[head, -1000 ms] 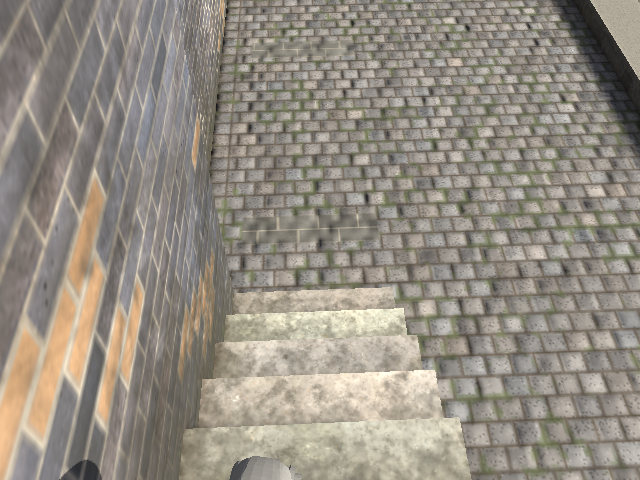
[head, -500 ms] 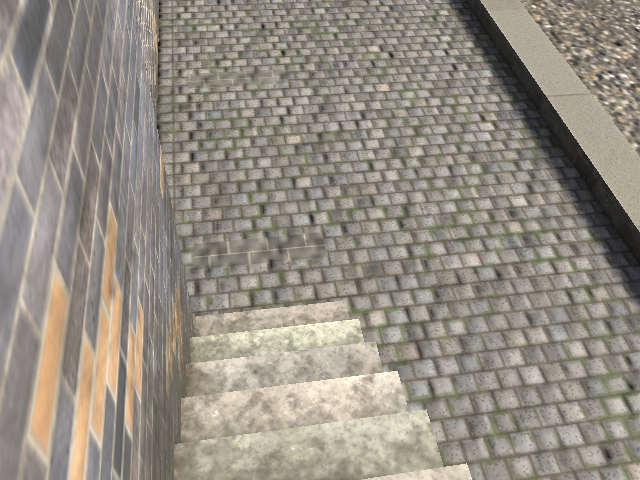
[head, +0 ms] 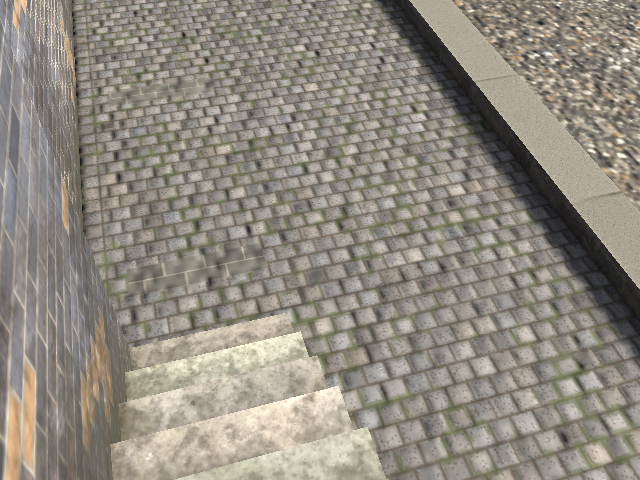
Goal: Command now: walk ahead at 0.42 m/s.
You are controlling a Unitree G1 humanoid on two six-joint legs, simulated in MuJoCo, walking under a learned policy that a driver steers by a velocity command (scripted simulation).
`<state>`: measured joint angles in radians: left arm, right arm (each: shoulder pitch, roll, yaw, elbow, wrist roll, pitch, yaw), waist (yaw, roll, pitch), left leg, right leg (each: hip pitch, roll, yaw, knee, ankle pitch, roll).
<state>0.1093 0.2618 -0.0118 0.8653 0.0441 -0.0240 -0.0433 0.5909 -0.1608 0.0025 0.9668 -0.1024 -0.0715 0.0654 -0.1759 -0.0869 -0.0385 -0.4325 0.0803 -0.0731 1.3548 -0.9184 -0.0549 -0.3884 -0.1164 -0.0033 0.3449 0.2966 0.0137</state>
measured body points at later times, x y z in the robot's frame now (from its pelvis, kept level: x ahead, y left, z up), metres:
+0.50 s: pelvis +0.17 -0.06 -0.10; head +0.13 -0.07 +0.35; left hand +0.09 +0.16 -0.25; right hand +0.36 -0.29 -0.19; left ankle +0.39 +0.08 -0.75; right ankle +0.10 -0.17 -0.79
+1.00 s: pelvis +0.44 +0.07 -0.31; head +0.44 +0.08 +0.14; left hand +0.56 +0.31 -0.44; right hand +0.36 -0.12 -0.45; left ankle +0.36 +0.10 -0.98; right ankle +0.57 -0.08 -0.94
